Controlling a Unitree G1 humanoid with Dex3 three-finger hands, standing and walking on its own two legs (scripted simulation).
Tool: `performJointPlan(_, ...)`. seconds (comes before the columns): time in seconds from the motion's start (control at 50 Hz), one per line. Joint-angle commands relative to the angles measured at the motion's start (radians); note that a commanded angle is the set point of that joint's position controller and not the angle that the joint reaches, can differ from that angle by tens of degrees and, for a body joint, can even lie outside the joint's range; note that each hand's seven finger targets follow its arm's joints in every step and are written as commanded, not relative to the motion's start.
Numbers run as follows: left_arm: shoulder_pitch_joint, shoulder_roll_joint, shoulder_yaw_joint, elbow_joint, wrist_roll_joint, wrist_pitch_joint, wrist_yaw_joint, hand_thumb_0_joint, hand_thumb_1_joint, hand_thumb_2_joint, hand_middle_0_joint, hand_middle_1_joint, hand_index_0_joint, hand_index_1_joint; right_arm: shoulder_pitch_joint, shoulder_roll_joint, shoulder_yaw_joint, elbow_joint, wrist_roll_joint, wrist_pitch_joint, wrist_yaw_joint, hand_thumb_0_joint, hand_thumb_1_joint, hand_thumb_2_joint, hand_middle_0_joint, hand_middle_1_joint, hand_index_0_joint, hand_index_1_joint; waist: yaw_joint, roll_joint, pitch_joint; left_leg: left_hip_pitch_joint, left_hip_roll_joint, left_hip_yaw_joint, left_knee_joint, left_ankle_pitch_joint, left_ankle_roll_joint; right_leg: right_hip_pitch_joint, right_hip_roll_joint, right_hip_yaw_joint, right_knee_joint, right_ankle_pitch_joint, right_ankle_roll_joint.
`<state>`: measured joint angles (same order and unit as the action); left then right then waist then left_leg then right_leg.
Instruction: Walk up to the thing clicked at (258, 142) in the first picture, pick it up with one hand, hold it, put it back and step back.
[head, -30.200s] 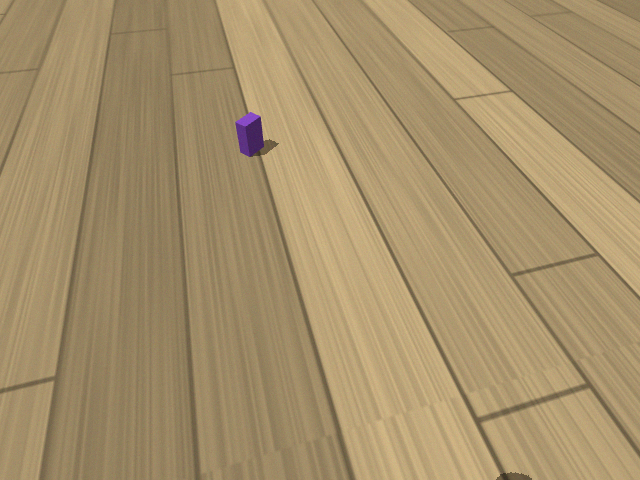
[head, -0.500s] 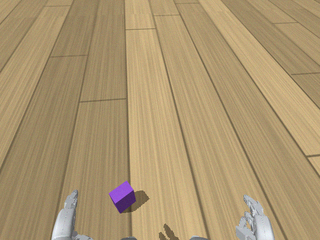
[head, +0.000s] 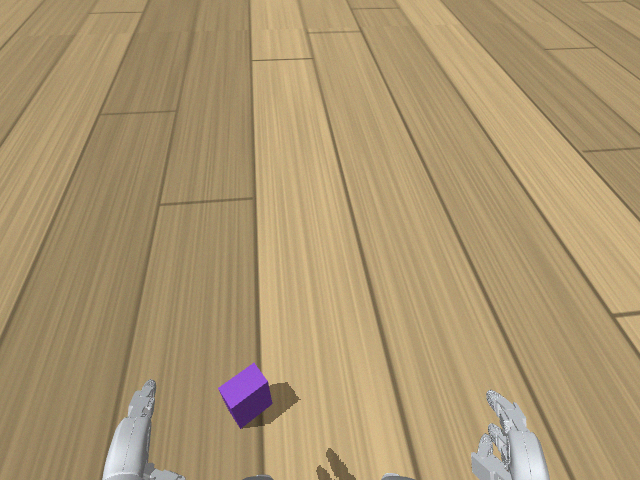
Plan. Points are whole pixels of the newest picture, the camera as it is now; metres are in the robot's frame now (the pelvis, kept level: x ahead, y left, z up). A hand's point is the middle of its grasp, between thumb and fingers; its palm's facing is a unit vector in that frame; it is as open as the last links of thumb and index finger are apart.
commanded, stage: stand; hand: left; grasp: from the side
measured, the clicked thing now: (247, 396) +0.43 +0.20 -0.63
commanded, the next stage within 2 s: none
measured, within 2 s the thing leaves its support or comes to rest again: neither
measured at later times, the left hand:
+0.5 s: hand out of the picture +0.13 +0.22 -0.10, palm faces -0.03 -0.94 -0.33, open 8.8 cm
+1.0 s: hand out of the picture +0.05 +0.25 -0.11, palm faces -0.02 -0.94 -0.35, open 7.4 cm
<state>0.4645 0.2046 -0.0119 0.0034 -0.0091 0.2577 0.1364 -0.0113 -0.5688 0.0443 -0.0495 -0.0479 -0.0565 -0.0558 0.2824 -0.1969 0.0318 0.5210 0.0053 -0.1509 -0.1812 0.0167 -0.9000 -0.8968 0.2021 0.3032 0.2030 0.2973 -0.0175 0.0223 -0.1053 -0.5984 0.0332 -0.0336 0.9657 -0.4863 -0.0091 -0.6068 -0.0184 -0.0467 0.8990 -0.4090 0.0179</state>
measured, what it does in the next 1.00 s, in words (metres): rises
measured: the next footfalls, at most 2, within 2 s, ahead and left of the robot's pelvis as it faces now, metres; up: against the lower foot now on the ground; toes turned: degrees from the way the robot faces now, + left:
none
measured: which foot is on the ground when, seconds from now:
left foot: down 0.00-1.00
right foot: down 0.00-1.00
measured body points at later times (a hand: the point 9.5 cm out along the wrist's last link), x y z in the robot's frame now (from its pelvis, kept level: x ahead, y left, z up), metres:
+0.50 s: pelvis -0.01 +0.00 +0.01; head +0.01 +0.01 +0.46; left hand +0.13 +0.27 -0.08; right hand +0.13 -0.27 -0.09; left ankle +0.00 +0.12 -0.69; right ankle +0.03 -0.13 -0.69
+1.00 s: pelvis -0.01 +0.01 +0.05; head -0.01 +0.00 +0.50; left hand +0.05 +0.30 -0.08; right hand +0.05 -0.27 -0.09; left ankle +0.00 +0.12 -0.69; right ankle +0.03 -0.13 -0.69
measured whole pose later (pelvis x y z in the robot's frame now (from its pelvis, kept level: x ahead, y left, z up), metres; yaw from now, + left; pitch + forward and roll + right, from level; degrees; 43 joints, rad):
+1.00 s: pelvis -0.01 +0.01 +0.05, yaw -1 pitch -4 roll +1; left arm 0.18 0.32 0.00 1.10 0.02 0.00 0.02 0.01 0.90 0.90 -0.20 -0.30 -0.21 -0.30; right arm 0.18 -0.30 -0.01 1.08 -0.03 0.00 -0.01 0.01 -0.90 -0.90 0.20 0.30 0.20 0.30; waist 0.01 0.00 0.06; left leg -0.13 -0.02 0.02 0.43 -0.23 0.01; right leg -0.18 -0.06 -0.01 0.45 -0.19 0.04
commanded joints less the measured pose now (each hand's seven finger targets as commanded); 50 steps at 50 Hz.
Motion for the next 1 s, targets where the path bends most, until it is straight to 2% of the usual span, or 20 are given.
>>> performJointPlan(0.0,-0.044,0.092,0.049,-0.194,0.011,-0.052,0.006,0.0,-0.565,0.048,-0.048,-0.054,-0.047,-0.054,-0.063,-0.127,-0.055,-0.162,0.0,-0.057,-0.011,0.0,-0.899,-0.901,0.2,0.3,0.2,0.3,-0.003,0.018,-0.092,0.032,-0.025,0.018,-0.186,0.187,0.012,0.093,0.033,-0.025,-0.139,0.131,-0.024)
performJointPlan(0.02,-0.04,0.094,0.056,-0.18,0.01,-0.051,0.006,0.0,-0.485,0.128,-0.128,-0.134,-0.127,-0.134,-0.064,-0.125,-0.051,-0.157,0.0,-0.057,-0.009,0.0,-0.9,-0.9,0.2,0.3,0.2,0.3,0.0,0.026,-0.053,0.016,-0.024,0.016,-0.194,0.155,0.012,0.082,0.033,-0.026,-0.143,0.103,-0.024)
performJointPlan(0.04,-0.022,0.103,0.066,-0.189,0.011,-0.051,0.007,0.0,-0.405,0.208,-0.2,-0.214,-0.2,-0.214,-0.062,-0.125,-0.053,-0.164,0.0,-0.056,-0.011,0.0,-0.9,-0.9,0.2,0.3,0.2,0.3,0.005,0.027,-0.091,0.025,-0.026,0.017,-0.185,0.18,0.012,0.098,0.032,-0.025,-0.14,0.125,-0.025)
performJointPlan(0.06,-0.037,0.092,0.048,-0.185,0.011,-0.051,0.005,0.0,-0.325,0.288,-0.2,-0.294,-0.2,-0.294,-0.071,-0.126,-0.052,-0.166,0.0,-0.055,-0.01,0.0,-0.9,-0.9,0.2,0.3,0.2,0.3,0.0,0.008,-0.076,0.016,-0.028,0.019,-0.187,0.162,0.014,0.094,0.03,-0.024,-0.149,0.11,-0.023)
performJointPlan(0.2,-0.044,0.093,0.052,-0.191,0.01,-0.051,0.008,0.0,0.235,0.848,-0.2,-0.3,-0.2,-0.301,-0.066,-0.125,-0.052,-0.161,0.002,-0.06,-0.011,0.0,-0.9,-0.9,0.2,0.3,0.2,0.3,-0.002,0.011,-0.066,0.012,-0.028,0.023,-0.186,0.14,0.016,0.085,0.028,-0.02,-0.154,0.095,-0.022)
performJointPlan(0.28,-0.042,0.101,0.058,-0.194,0.012,-0.054,0.009,0.0,0.555,0.9,-0.2,-0.3,-0.2,-0.301,-0.068,-0.127,-0.052,-0.162,0.001,-0.061,-0.012,0.0,-0.9,-0.9,0.2,0.3,0.2,0.3,0.004,0.031,-0.076,0.02,-0.02,0.008,-0.203,0.136,0.012,0.078,0.035,-0.03,-0.136,0.088,-0.025)
performJointPlan(0.3,-0.188,0.237,0.102,0.157,0.097,-0.164,-0.042,0.0,0.635,0.9,-0.2,-0.3,-0.2,-0.301,-0.134,-0.282,-0.101,0.051,-0.121,0.021,0.048,0.0,-0.9,-0.9,0.2,0.3,0.2,0.3,0.036,-0.027,0.053,0.092,0.024,-0.052,-0.233,0.292,0.046,0.18,-0.041,0.081,-0.153,0.177,-0.087)
performJointPlan(0.32,-0.158,0.245,0.109,0.262,0.111,-0.207,-0.068,0.0,0.715,0.9,-0.2,-0.3,-0.2,-0.301,-0.093,-0.276,-0.108,0.087,-0.128,0.054,0.081,0.0,-0.9,-0.9,0.2,0.3,0.2,0.3,0.036,-0.059,-0.013,0.139,0.022,-0.022,-0.205,0.314,0.069,0.197,-0.06,0.093,-0.156,0.2,-0.109)
performJointPlan(0.34,-0.162,0.254,0.102,0.298,0.105,-0.236,-0.085,0.0,0.795,0.9,-0.2,-0.3,-0.2,-0.301,-0.089,-0.28,-0.113,0.089,-0.116,0.072,0.099,0.0,-0.9,-0.9,0.2,0.3,0.2,0.3,0.02,-0.052,-0.013,0.137,0.013,-0.044,-0.212,0.278,0.075,0.191,-0.062,0.121,-0.171,0.195,-0.118)
performJointPlan(0.36,-0.168,0.256,0.093,0.34,0.091,-0.254,-0.095,0.0,0.875,0.9,-0.2,-0.3,-0.2,-0.301,-0.098,-0.267,-0.111,0.099,-0.096,0.081,0.115,0.0,-0.9,-0.9,0.2,0.3,0.2,0.3,0.027,-0.036,-0.022,0.167,0.008,-0.043,-0.229,0.241,0.08,0.209,-0.068,0.131,-0.181,0.175,-0.12)
performJointPlan(0.42,-0.219,0.255,0.081,0.459,0.063,-0.276,-0.113,0.0,0.9,0.9,-0.2,-0.3,-0.2,-0.301,-0.119,-0.258,-0.113,0.136,-0.062,0.086,0.151,0.0,-0.9,-0.9,0.2,0.3,0.2,0.3,0.036,-0.038,0.005,0.199,0.001,-0.038,-0.279,0.181,0.068,0.21,-0.076,0.125,-0.245,0.125,-0.099)
performJointPlan(0.44,-0.231,0.265,0.081,0.499,0.061,-0.283,-0.115,0.0,0.9,0.9,-0.2,-0.3,-0.2,-0.301,-0.113,-0.252,-0.114,0.155,-0.058,0.086,0.156,0.0,-0.9,-0.9,0.2,0.3,0.2,0.3,0.029,-0.048,-0.003,0.225,0.003,-0.038,-0.289,0.21,0.065,0.228,-0.08,0.128,-0.252,0.174,-0.094)
performJointPlan(0.46,-0.259,0.275,0.083,0.538,0.061,-0.285,-0.113,0.0,0.9,0.9,-0.2,-0.3,-0.2,-0.301,-0.106,-0.249,-0.112,0.179,-0.059,0.093,0.16,0.0,-0.9,-0.9,0.2,0.3,0.2,0.3,0.022,-0.056,0.024,0.212,-0.001,-0.037,-0.315,0.178,0.063,0.227,-0.085,0.138,-0.277,0.125,-0.091)
performJointPlan(0.5,-0.275,0.278,0.082,0.607,0.059,-0.292,-0.112,0.0,0.9,0.9,-0.2,-0.3,-0.2,-0.301,-0.124,-0.257,-0.115,0.217,-0.062,0.102,0.164,0.0,-0.9,-0.9,0.2,0.3,0.2,0.3,0.028,-0.024,0.056,0.231,0.002,-0.042,-0.343,0.189,0.063,0.239,-0.087,0.136,-0.31,0.13,-0.082)
performJointPlan(0.6,-0.299,0.285,0.077,0.753,0.047,-0.298,-0.107,0.0,0.9,0.9,-0.2,-0.3,-0.2,-0.301,-0.11,-0.264,-0.112,0.299,-0.055,0.114,0.166,0.0,-0.9,-0.9,0.2,0.3,0.2,0.3,0.023,-0.009,0.064,0.286,0.023,-0.064,-0.442,0.243,0.053,0.333,-0.085,0.118,-0.357,0.209,-0.064)
performJointPlan(0.66,-0.286,0.278,0.07,0.831,0.041,-0.292,-0.106,0.0,0.9,0.9,-0.2,-0.3,-0.2,-0.301,-0.132,-0.287,-0.107,0.345,-0.051,0.116,0.164,0.0,-0.9,-0.9,0.2,0.3,0.2,0.3,0.039,0.035,0.087,0.299,0.045,-0.094,-0.531,0.235,0.049,0.384,-0.074,0.099,-0.394,0.222,-0.05)
performJointPlan(0.74,-0.294,0.296,0.066,0.915,0.039,-0.29,-0.104,0.0,0.9,0.9,-0.2,-0.3,-0.2,-0.301,-0.126,-0.301,-0.1,0.403,-0.043,0.12,0.158,0.0,-0.9,-0.9,0.2,0.3,0.2,0.3,0.035,-0.007,0.085,0.377,0.047,-0.077,-0.568,0.309,0.04,0.427,-0.092,0.108,-0.447,0.286,-0.049)
performJointPlan(0.78,-0.302,0.299,0.061,0.949,0.038,-0.288,-0.103,0.0,0.9,0.9,-0.2,-0.3,-0.2,-0.301,-0.12,-0.305,-0.098,0.433,-0.042,0.123,0.157,0.0,-0.9,-0.9,0.2,0.3,0.2,0.3,0.031,-0.002,0.103,0.395,0.049,-0.071,-0.593,0.317,0.036,0.426,-0.092,0.11,-0.473,0.273,-0.046)
performJointPlan(0.86,-0.313,0.306,0.054,1.002,0.033,-0.283,-0.107,0.0,0.9,0.9,-0.2,-0.3,-0.2,-0.301,-0.126,-0.314,-0.095,0.471,-0.037,0.125,0.158,0.0,-0.9,-0.9,0.2,0.3,0.2,0.3,0.031,-0.001,0.142,0.375,0.052,-0.079,-0.664,0.241,0.032,0.452,-0.09,0.109,-0.508,0.223,-0.037)
performJointPlan(0.98,-0.333,0.306,0.048,1.055,0.035,-0.287,-0.105,0.0,0.9,0.9,-0.2,-0.3,-0.2,-0.301,-0.136,-0.313,-0.092,0.512,-0.033,0.124,0.159,0.0,-0.9,-0.9,0.2,0.3,0.2,0.3,0.024,-0.025,0.139,0.437,0.057,-0.065,-0.675,0.301,0.028,0.45,-0.102,0.114,-0.55,0.256,-0.028)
